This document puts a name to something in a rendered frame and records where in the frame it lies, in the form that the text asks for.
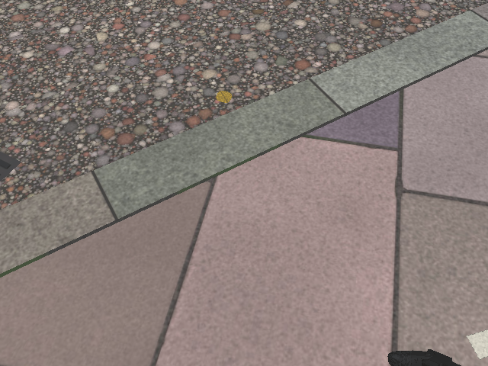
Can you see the right robot hand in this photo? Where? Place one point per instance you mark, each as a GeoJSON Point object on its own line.
{"type": "Point", "coordinates": [419, 358]}

